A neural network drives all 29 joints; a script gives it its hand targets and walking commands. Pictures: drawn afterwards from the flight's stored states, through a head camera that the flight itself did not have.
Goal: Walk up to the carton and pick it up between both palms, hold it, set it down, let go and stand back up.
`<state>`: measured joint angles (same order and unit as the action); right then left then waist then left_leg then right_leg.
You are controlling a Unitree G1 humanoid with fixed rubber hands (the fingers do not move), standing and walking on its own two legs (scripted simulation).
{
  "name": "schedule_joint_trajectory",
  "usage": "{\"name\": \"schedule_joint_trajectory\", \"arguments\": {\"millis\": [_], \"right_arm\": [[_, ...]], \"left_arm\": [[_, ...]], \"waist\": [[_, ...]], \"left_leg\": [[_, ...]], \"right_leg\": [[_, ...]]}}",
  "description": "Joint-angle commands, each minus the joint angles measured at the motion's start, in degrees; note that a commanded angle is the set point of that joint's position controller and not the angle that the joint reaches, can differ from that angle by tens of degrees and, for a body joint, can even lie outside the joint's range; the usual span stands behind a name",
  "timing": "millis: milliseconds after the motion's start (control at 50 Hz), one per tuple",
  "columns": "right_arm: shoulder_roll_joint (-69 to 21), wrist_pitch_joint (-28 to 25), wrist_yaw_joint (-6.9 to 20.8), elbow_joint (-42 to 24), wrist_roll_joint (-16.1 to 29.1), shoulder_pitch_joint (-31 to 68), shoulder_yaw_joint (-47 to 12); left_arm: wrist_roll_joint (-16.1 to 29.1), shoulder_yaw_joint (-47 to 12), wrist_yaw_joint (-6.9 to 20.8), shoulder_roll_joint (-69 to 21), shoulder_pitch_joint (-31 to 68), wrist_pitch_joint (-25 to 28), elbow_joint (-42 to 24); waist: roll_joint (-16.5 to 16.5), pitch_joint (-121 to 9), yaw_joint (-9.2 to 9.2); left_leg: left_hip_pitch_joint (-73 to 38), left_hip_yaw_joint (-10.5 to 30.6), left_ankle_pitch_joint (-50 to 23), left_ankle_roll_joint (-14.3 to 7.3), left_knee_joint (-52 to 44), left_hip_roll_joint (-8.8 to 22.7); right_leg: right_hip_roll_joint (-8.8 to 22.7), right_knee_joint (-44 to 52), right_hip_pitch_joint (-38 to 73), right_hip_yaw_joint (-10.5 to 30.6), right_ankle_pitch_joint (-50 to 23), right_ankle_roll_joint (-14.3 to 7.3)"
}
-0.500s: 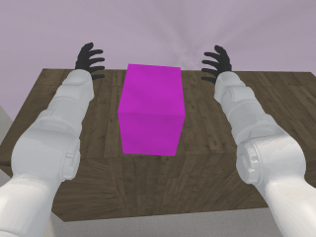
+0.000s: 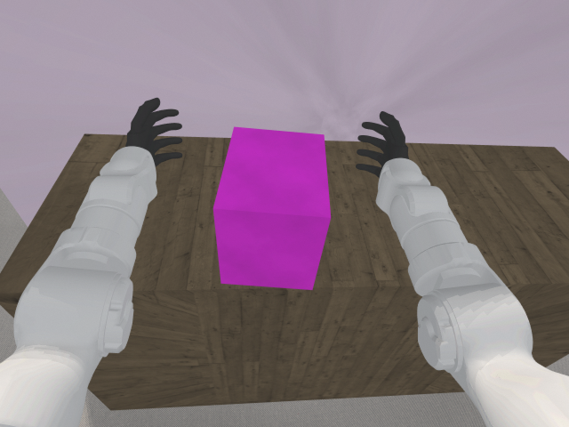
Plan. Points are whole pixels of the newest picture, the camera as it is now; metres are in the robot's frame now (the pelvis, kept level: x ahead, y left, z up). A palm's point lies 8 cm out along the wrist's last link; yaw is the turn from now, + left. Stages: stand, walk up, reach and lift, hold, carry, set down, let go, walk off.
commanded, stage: set down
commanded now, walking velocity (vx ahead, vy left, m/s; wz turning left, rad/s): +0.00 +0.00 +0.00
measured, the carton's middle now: (273, 208) +0.49 +0.01 +0.03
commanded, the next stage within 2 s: none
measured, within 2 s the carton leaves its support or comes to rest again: neither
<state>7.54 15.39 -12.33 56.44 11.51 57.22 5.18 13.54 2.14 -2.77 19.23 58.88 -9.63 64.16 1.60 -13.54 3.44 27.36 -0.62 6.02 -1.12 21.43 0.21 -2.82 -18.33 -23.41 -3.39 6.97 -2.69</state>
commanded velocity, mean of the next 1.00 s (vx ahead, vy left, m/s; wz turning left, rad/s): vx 0.00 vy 0.00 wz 0.00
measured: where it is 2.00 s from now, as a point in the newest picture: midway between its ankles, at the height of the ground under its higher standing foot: outside the picture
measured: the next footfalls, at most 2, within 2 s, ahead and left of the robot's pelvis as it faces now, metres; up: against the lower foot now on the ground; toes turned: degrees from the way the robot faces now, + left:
none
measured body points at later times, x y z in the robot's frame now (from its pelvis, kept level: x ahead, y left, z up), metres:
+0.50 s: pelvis -0.01 +0.00 +0.00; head -0.02 +0.02 +0.45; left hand +0.39 +0.20 +0.10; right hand +0.38 -0.16 +0.11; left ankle +0.04 +0.10 -0.74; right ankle +0.01 -0.09 -0.74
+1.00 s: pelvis +0.00 +0.00 +0.01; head +0.00 +0.02 +0.46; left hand +0.32 +0.21 +0.05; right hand +0.32 -0.17 +0.06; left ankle +0.04 +0.10 -0.74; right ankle +0.01 -0.09 -0.74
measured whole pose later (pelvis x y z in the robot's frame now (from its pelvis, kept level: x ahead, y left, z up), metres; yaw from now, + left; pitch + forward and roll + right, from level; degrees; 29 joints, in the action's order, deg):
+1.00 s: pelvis +0.00 +0.00 +0.01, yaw -2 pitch +1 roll -1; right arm 5.0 8.5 -12.5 16.2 12.1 8.0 -0.5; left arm 11.3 -0.2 -2.0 13.2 9.6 -11.2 17.2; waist 2.0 -2.7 -2.5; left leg 12.9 -2.7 7.5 -1.4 19.3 0.4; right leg -3.1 -15.8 -9.5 -1.0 7.4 -2.4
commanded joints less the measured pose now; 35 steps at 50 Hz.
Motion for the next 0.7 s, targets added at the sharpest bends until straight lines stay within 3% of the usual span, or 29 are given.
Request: {"name": "schedule_joint_trajectory", "arguments": {"millis": [0,40,80,100,120,160,200,240,260,280,340,360,440,460,500,580,680], "right_arm": [[9.44,-2.32,-0.29,-13.44,0.14,29.91,0.29],[9.36,-2.32,-0.30,-11.94,1.01,22.58,-0.46],[9.56,-3.22,-0.55,-14.60,0.98,20.23,-0.13],[9.15,-3.50,-0.93,-14.16,0.67,19.79,0.32],[8.90,-3.57,-0.96,-15.16,0.06,22.55,0.61],[7.39,-4.90,-0.74,-17.94,0.61,12.91,-0.28],[7.64,-5.67,-0.61,-19.89,0.51,19.27,0.37],[6.89,-5.66,-0.52,-17.72,0.67,10.41,-0.48],[7.12,-6.43,-0.62,-22.03,0.45,9.32,-0.75],[6.41,-6.87,-0.84,-23.44,-0.07,10.48,-0.50],[6.19,-8.17,-0.53,-31.24,0.32,6.13,-0.15],[5.77,-8.20,-0.34,-33.45,-0.05,7.42,-0.52],[3.76,-7.93,0.05,-35.43,-1.31,1.51,-0.92],[3.61,-7.71,-0.08,-38.51,-1.04,2.08,-0.25],[2.07,-7.84,-0.05,-38.80,-0.77,-6.06,-0.96],[2.45,-7.66,-0.89,-43.80,-1.44,-8.67,-1.11],[1.12,-7.42,-1.32,-43.84,-0.12,-19.07,-2.84]], "left_arm": [[-1.23,2.15,0.32,8.79,31.15,1.86,-14.24],[-3.24,2.57,0.40,6.05,23.90,0.66,-15.09],[-3.99,3.89,0.79,6.00,21.08,0.74,-18.16],[-4.77,3.99,1.09,5.95,21.15,0.91,-18.73],[-4.39,4.64,1.32,6.86,22.93,1.32,-17.21],[-5.50,4.84,1.33,4.46,13.91,2.31,-21.84],[-4.45,4.35,1.43,5.68,19.13,3.22,-22.24],[-5.65,4.14,1.55,2.76,11.12,2.28,-22.47],[-5.33,5.33,1.71,3.26,9.54,2.75,-25.63],[-4.88,4.76,1.89,3.64,10.70,3.25,-26.94],[-4.92,3.99,1.43,2.80,6.02,4.26,-34.81],[-4.36,3.67,1.15,3.06,7.42,4.48,-35.97],[-3.79,3.50,0.97,1.36,1.64,4.11,-36.84],[-3.12,3.84,0.67,2.15,2.13,4.48,-40.20],[-3.79,2.96,0.58,0.03,-5.44,4.26,-41.77],[-4.02,3.55,0.94,0.41,-8.47,3.20,-47.22],[-5.25,2.94,1.17,-0.79,-17.71,0.57,-50.78]], "waist": [[-6.18,-30.13,-0.59],[-8.04,-26.77,-0.73],[-7.23,-27.01,-1.11],[-6.69,-25.07,-0.49],[-5.80,-23.58,-0.99],[-5.72,-23.14,-1.41],[-6.44,-21.29,-1.66],[-6.50,-17.45,-1.46],[-5.21,-18.95,-2.17],[-4.48,-18.13,-1.69],[-6.21,-20.13,-2.78],[-5.17,-19.62,-2.75],[-3.61,-15.66,-3.04],[-3.33,-16.49,-3.75],[-4.79,-15.03,-3.80],[-3.95,-16.85,-3.94],[-4.84,-10.43,-4.24]], "left_leg": [[-21.85,1.70,-15.18,1.11,1.74,0.54],[-25.06,2.05,-15.83,1.65,1.02,1.03],[-26.16,1.95,-17.15,1.34,0.86,0.95],[-25.96,2.26,-16.36,1.32,0.38,0.87],[-24.19,2.31,-13.58,1.25,0.06,0.76],[-26.51,1.63,-14.63,1.01,-0.75,0.83],[-24.41,1.47,-12.06,1.09,-1.04,0.22],[-27.10,1.46,-10.39,1.45,-1.62,1.06],[-26.94,1.11,-10.51,1.14,-1.50,0.67],[-25.76,1.31,-8.87,1.09,-1.83,0.53],[-27.24,0.83,-10.38,0.95,-1.71,0.13],[-26.44,0.65,-9.18,0.75,-1.59,0.05],[-23.51,0.01,-2.95,-0.05,-2.74,0.21],[-21.82,-0.05,-2.71,-0.59,-2.74,0.16],[-22.53,-0.14,-4.61,-0.31,-2.83,0.27],[-21.95,-0.37,-5.38,-0.37,-2.82,0.07],[-22.10,-0.65,-3.58,-0.28,-3.78,0.47]], "right_leg": [[1.25,-0.09,11.07,1.28,-17.29,2.80],[1.65,0.95,12.01,1.65,-16.40,2.08],[1.14,1.23,13.30,1.64,-17.47,2.15],[1.23,1.98,12.92,1.77,-16.83,2.32],[1.05,1.93,11.97,1.51,-14.18,2.29],[1.20,2.49,15.05,1.55,-15.37,2.25],[0.62,2.51,12.65,1.35,-12.65,2.14],[1.02,3.45,14.28,1.53,-10.32,1.36],[0.87,3.56,15.38,1.56,-10.95,1.51],[0.75,3.57,14.62,1.33,-9.54,1.51],[0.38,3.01,15.74,1.49,-10.58,1.39],[0.16,2.89,14.94,1.22,-9.54,1.51],[1.04,3.17,14.90,1.61,-4.37,1.43],[0.80,2.56,14.92,1.77,-4.39,1.70],[1.46,2.77,16.46,2.45,-6.05,1.58],[1.54,2.43,18.05,3.13,-8.44,1.53],[2.11,3.72,18.24,3.81,-5.95,1.63]]}}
